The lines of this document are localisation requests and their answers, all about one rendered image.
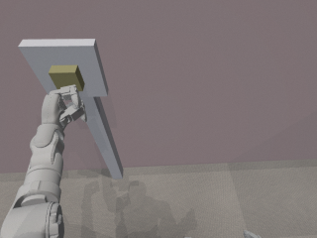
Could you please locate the panel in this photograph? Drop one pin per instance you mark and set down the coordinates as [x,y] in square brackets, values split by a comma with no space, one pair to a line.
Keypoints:
[41,54]

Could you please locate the robot left forearm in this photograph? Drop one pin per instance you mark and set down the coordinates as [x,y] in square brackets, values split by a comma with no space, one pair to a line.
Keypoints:
[42,180]

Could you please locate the left robot upper arm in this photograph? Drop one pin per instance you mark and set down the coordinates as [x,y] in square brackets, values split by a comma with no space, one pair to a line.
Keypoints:
[43,220]

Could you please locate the robot left hand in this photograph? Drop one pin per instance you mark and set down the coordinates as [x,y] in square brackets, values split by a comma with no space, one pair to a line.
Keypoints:
[54,110]

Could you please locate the button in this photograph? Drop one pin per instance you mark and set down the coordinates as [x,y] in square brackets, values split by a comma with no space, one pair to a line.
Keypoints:
[66,75]

